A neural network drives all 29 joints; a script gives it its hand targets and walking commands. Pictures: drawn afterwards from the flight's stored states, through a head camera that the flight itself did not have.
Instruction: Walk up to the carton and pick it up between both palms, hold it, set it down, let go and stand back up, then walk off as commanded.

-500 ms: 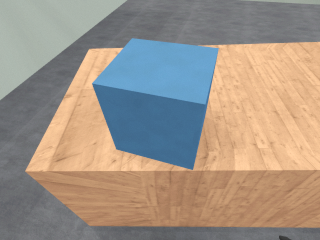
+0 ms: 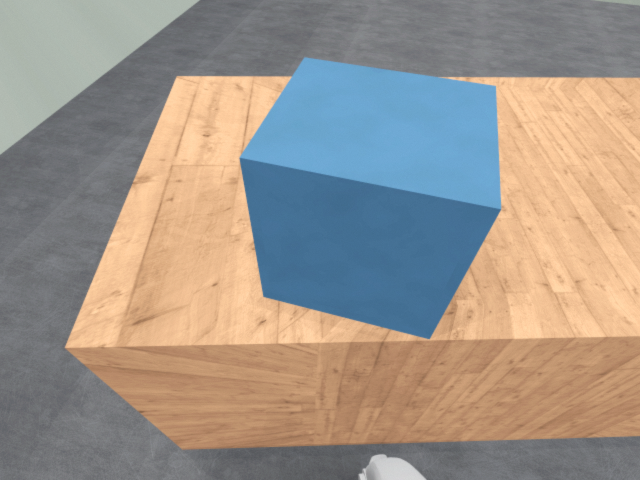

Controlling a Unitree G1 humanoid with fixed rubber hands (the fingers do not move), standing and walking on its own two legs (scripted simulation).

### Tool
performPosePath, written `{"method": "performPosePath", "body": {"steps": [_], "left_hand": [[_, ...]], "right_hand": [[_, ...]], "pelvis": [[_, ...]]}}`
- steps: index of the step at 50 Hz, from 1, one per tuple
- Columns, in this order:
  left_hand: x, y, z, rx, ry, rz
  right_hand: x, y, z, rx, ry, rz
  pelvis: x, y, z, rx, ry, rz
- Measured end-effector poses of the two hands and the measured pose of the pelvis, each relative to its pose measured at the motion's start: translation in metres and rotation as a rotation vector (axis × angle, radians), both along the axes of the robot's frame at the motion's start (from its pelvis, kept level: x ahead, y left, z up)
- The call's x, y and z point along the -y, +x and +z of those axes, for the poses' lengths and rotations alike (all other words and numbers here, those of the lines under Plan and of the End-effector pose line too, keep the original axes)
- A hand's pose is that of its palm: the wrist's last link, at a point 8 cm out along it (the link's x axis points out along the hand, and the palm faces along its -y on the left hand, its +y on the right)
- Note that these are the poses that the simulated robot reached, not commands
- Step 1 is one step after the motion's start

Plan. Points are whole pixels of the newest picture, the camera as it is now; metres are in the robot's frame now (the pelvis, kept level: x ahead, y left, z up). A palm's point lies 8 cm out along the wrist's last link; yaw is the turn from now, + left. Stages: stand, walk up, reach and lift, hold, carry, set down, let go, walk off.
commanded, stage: walk up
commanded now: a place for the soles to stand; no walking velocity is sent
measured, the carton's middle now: (368, 201) +0.48 -0.07 +0.07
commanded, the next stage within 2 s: stand in 1.42 s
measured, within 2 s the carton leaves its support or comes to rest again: neither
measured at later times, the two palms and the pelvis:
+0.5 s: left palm out of the picture +0.13 +0.24 -0.11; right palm out of the picture +0.07 -0.35 -0.10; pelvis -0.01 -0.04 +0.01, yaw -2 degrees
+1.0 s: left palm out of the picture +0.13 +0.23 -0.10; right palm out of the picture +0.05 -0.35 -0.09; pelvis +0.01 -0.05 +0.02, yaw -2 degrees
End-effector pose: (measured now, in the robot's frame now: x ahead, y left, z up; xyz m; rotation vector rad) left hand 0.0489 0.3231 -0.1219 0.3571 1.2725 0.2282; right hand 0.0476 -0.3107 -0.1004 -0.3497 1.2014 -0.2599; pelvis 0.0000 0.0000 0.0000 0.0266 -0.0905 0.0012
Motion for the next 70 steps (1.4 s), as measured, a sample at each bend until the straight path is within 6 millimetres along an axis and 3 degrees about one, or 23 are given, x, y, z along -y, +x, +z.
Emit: {"method": "performPosePath", "body": {"steps": [7, 18, 31, 39, 49, 62, 70], "left_hand": [[0.022, 0.04, -0.011, 0.025, -0.023, -0.064], [0.066, 0.082, 0.004, 0.145, -0.076, -0.104], [0.091, 0.065, 0.02, 0.145, -0.088, -0.079], [0.098, 0.061, 0.026, 0.122, -0.097, -0.064], [0.095, 0.075, 0.025, 0.118, -0.111, -0.073], [0.091, 0.083, 0.026, 0.113, -0.1, -0.067], [0.092, 0.081, 0.033, 0.112, -0.086, -0.065]], "right_hand": [[0.014, 0.003, -0.008, 0.022, -0.025, -0.036], [0.026, 0.015, -0.008, 0.031, 0.006, -0.004], [0.054, 0.019, 0.005, 0.063, 0.019, -0.019], [0.05, 0.009, 0.005, 0.024, 0.043, -0.027], [0.042, -0.003, 0.008, -0.03, 0.042, -0.045], [0.047, 0.026, 0.015, 0.017, 0.017, -0.036], [0.035, 0.047, 0.007, 0.025, 0.069, -0.009]], "pelvis": [[0.007, 0.002, -0.01, 0.003, -0.004, -0.039], [0.026, -0.005, -0.001, -0.002, -0.018, -0.031], [0.05, -0.003, 0.012, -0.003, -0.013, -0.035], [0.053, 0.002, 0.02, -0.018, -0.015, -0.036], [0.049, 0.011, 0.024, -0.034, -0.016, -0.042], [0.048, 0.019, 0.024, -0.032, -0.018, -0.042], [0.044, 0.022, 0.027, -0.035, -0.021, -0.033]]}}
